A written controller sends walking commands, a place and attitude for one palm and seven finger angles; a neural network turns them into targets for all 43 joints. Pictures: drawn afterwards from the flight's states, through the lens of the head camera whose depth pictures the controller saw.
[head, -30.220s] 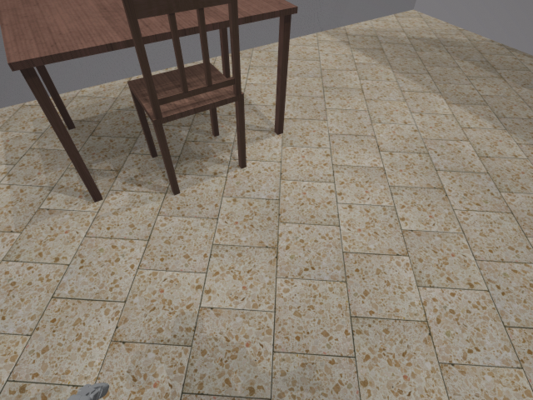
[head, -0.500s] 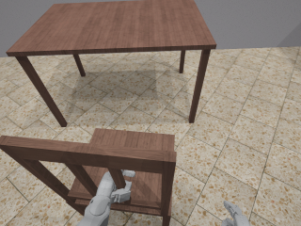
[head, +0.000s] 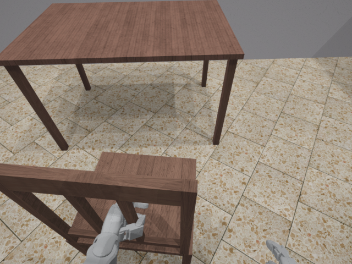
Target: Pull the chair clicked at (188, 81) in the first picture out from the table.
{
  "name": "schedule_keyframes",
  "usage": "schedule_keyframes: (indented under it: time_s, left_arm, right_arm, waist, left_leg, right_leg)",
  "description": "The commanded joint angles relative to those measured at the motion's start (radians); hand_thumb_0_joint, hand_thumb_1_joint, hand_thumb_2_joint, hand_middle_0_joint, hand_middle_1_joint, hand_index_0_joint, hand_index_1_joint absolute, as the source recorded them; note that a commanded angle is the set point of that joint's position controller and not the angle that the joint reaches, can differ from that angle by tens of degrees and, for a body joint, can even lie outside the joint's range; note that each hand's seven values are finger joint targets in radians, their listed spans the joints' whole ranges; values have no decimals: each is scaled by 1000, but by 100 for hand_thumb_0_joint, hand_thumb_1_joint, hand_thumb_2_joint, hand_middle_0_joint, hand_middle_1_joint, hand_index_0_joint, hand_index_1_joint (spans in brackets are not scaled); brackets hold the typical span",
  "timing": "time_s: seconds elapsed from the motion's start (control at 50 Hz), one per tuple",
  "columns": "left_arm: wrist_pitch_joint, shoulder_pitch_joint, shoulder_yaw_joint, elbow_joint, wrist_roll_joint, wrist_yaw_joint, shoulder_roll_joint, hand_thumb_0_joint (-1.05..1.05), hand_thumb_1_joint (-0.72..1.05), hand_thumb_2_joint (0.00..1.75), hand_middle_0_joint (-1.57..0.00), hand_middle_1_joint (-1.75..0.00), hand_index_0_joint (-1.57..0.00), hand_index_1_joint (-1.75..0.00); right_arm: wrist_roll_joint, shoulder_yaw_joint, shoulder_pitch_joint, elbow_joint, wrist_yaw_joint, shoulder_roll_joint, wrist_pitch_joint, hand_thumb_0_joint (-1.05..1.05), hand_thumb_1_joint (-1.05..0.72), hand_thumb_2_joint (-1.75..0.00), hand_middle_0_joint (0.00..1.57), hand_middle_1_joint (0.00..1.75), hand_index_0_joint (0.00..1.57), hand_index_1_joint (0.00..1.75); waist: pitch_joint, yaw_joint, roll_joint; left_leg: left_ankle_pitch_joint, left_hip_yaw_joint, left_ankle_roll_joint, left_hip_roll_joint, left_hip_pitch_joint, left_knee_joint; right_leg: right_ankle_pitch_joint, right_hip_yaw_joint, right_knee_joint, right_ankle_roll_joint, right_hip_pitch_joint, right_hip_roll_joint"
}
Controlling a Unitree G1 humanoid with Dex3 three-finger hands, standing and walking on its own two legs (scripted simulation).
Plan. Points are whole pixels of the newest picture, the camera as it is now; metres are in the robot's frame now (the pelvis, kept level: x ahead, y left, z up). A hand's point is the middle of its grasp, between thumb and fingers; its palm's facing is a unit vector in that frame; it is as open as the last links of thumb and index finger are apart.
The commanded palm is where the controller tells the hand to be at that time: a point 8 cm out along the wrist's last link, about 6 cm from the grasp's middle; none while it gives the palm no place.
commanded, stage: open the thumb and straighten the fingers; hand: left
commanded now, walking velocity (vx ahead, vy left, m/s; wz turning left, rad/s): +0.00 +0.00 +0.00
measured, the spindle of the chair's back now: (91, 216) +0.26 +0.23 -0.08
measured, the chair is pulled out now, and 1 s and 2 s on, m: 0.62 0.62 0.62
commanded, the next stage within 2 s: draw the fingers out of the gap in 0.64 s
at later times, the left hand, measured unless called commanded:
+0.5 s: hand (135, 229) +0.22 +0.11 -0.06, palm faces -0.08 -0.99 -0.11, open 15.7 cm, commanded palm +0.21 +0.16 -0.04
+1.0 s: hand (123, 250) +0.17 +0.13 -0.06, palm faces -0.06 -0.99 -0.11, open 17.5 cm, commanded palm +0.15 +0.17 -0.04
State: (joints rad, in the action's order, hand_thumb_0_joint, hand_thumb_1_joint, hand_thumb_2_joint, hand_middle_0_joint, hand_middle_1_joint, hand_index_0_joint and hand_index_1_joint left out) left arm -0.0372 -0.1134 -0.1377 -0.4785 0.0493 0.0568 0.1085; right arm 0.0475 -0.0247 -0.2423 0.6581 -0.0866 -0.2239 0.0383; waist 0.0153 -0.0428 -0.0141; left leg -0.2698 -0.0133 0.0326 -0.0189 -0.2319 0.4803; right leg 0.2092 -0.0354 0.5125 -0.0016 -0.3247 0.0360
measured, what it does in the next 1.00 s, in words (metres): stands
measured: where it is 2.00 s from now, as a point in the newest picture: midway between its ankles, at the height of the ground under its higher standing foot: outside the picture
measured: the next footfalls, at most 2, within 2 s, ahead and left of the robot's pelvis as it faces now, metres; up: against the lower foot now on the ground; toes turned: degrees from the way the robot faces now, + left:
none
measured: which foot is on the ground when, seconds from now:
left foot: down 0.00-1.00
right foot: down 0.00-1.00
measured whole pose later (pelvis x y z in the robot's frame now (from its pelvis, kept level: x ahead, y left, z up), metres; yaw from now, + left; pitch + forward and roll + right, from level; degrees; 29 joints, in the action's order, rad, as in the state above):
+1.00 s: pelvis +0.03 +0.01 -0.05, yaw +2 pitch +12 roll -1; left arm 0.23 -0.65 -0.17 0.28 0.00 -0.01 0.16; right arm 0.04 0.00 -0.29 0.46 -0.12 -0.22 0.18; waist 0.17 -0.02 -0.05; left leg -0.52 -0.06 0.02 0.00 -0.60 0.92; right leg 0.44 -0.06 0.90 -0.02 -0.66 0.06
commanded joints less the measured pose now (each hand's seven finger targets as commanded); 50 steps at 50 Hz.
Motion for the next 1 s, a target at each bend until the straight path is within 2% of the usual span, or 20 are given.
schedule_keyframes:
  time_s: [0.0, 0.04, 0.1, 0.12, 0.16, 0.18, 0.2, 0.26, 0.34, 0.36, 0.38, 0.4, 0.48, 0.68, 0.7, 0.72, 0.76, 0.88, 0.94, 0.98]
  left_arm:
    - [-30, 84, 38, 337, 14, -36, 88, 0, 17, 55, -50, -145, -50, -145]
    - [-7, 41, 20, 370, 0, -42, 75, 0, -7, 43, -50, -145, -50, -145]
    - [51, -22, 40, 386, 2, -44, 91, 0, -43, 26, -47, -138, -47, -138]
    - [57, 68, 78, 503, 7, -38, 144, 0, -55, 20, -45, -130, -45, -130]
    - [86, 4, 68, 518, 9, -35, 122, 0, -55, 20, -40, -116, -40, -116]
    - [106, -59, 39, 495, 12, -35, 76, 0, -55, 20, -38, -109, -38, -109]
    - [119, -43, 30, 504, 8, -35, 70, 0, -55, 20, -35, -101, -35, -101]
    - [160, -40, 11, 529, 5, -40, 56, 0, -55, 20, -27, -80, -27, -80]
    - [174, -51, -1, 657, -5, -47, 60, 0, -55, 20, -18, -51, -18, -51]
    - [172, -50, 9, 693, -11, -42, 79, 0, -55, 20, -15, -43, -15, -43]
    - [176, -84, -10, 701, -14, -39, 58, 0, -55, 20, -13, -36, -13, -36]
    - [182, -164, 75, 650, -17, -35, 128, 0, -55, 20, -10, -29, -10, -29]
    - [195, -168, 11, 730, -37, -41, 85, 0, -55, 20, 0, 0, 0, 0]
    - [229, -222, 1, 807, -23, -61, 86, 0, -55, 20, 0, 0, 0, 0]
    - [232, -236, 16, 801, -27, -58, 101, 0, -55, 20, 0, 0, 0, 0]
    - [238, -342, 84, 782, -29, -56, 144, 0, -55, 20, 0, 0, 0, 0]
    - [245, -434, 67, 827, -33, -60, 122, 0, -55, 20, 0, 0, 0, 0]
    - [228, -525, -2, 948, -48, -69, 95, 0, -55, 20, 0, 0, 0, 0]
    - [208, -557, -33, 978, -50, -73, 81, 0, -55, 20, 0, 0, 0, 0]
    - [193, -559, -45, 1000, -58, -71, 83, 0, -55, 20, 0, 0, 0, 0]
  right_arm:
    - [8, 46, 118, -195, 17, -113, 107, 0, -90, -90, 20, 30, 20, 30]
    - [4, 46, 105, -204, 23, -111, 128, 0, -90, -90, 20, 30, 20, 30]
    - [3, 47, 100, -227, 27, -123, 144, 0, -90, -90, 20, 30, 20, 30]
    - [5, 49, 101, -236, 22, -127, 149, 0, -90, -90, 20, 30, 20, 30]
    - [3, 48, 103, -250, 12, -124, 165, 0, -90, -90, 20, 30, 20, 30]
    - [1, 43, 97, -255, 12, -117, 169, 0, -90, -90, 20, 30, 20, 30]
    - [1, 42, 91, -253, 13, -122, 171, 0, -90, -90, 20, 30, 20, 30]
    - [-3, 47, 79, -264, 5, -135, 181, 0, -90, -90, 20, 30, 20, 30]
    - [-9, 48, 59, -290, -7, -131, 201, 0, -90, -90, 20, 30, 20, 30]
    - [-10, 48, 57, -290, -11, -132, 205, 0, -90, -90, 20, 30, 20, 30]
    - [-13, 45, 51, -292, -12, -125, 209, 0, -90, -90, 20, 30, 20, 30]
    - [-14, 49, 41, -286, -15, -126, 204, 0, -90, -90, 20, 30, 20, 30]
    - [-17, 44, 38, -310, -19, -123, 198, 0, -90, -90, 20, 30, 20, 30]
    - [-18, 44, 18, -321, -37, -127, 203, 0, -90, -90, 20, 30, 20, 30]
    - [-19, 46, 17, -321, -38, -125, 202, 0, -90, -90, 20, 30, 20, 30]
    - [-17, 56, 23, -323, -38, -113, 196, 0, -90, -90, 20, 30, 20, 30]
    - [-15, 61, 39, -343, -33, -103, 189, 0, -90, -90, 20, 30, 20, 30]
    - [-12, 65, 37, -365, -32, -93, 191, 0, -90, -90, 20, 30, 20, 30]
    - [-13, 66, 27, -372, -37, -95, 200, 0, -90, -90, 20, 30, 20, 30]
    - [-15, 67, 23, -376, -42, -96, 208, 0, -90, -90, 20, 30, 20, 30]
  waist:
    - [159, 23, -22]
    - [166, 19, -46]
    - [167, 18, 31]
    - [226, 20, 19]
    - [223, 22, 6]
    - [203, 23, 39]
    - [189, 14, 35]
    - [201, -1, 120]
    - [279, 7, 72]
    - [283, 8, 25]
    - [286, 9, 22]
    - [264, 22, 66]
    - [263, 8, 43]
    - [289, -11, 41]
    - [283, -5, 45]
    - [298, 26, 67]
    - [310, 38, 40]
    - [279, 21, -6]
    - [269, 9, 39]
    - [261, 6, 27]
  left_leg:
    - [3, 32, -45, 4, -141, 1]
    - [18, 33, -45, 5, -156, 35]
    - [-23, 27, -49, 7, -224, 76]
    - [-23, 27, -52, 12, -213, 82]
    - [-11, 27, -50, 13, -223, 95]
    - [-16, 25, -50, 11, -238, 104]
    - [-11, 24, -49, 10, -245, 118]
    - [-14, 16, -54, 10, -272, 158]
    - [39, 15, -55, 19, -257, 202]
    - [69, 11, -51, 19, -246, 209]
    - [81, 12, -50, 18, -240, 217]
    - [80, 11, -48, 17, -275, 227]
    - [93, 11, -52, 22, -288, 255]
    - [136, -5, -57, 26, -303, 308]
    - [136, -7, -57, 26, -310, 308]
    - [142, -2, -54, 24, -323, 304]
    - [165, 3, -53, 28, -331, 305]
    - [165, -2, -56, 24, -329, 324]
    - [158, -15, -57, 22, -338, 336]
    - [146, -19, -59, 26, -343, 344]
  right_leg:
    - [6, 2, -7, 21, 53, 37]
    - [-3, -6, 26, 23, 14, 31]
    - [31, -5, 60, 15, -23, 25]
    - [35, 3, 62, 13, -2, 27]
    - [31, -6, 82, 15, -13, 24]
    - [39, -17, 95, 11, -35, 23]
    - [26, -19, 105, 9, -61, 22]
    - [24, -26, 129, 0, -92, 18]
    - [-31, -29, 177, -1, -89, 25]
    - [-55, -31, 188, 7, -99, 25]
    - [-63, -36, 196, 6, -104, 27]
    - [-72, -36, 205, 5, -101, 25]
    - [-92, -37, 226, 5, -129, 26]
    - [-147, -51, 254, 2, -139, 23]
    - [-144, -53, 256, 2, -139, 23]
    - [-148, -52, 261, 5, -116, 22]
    - [-180, -47, 263, 11, -97, 25]
    - [-140, -54, 277, 11, -154, 22]
    - [-117, -66, 290, 7, -183, 15]
    - [-99, -66, 296, 8, -201, 14]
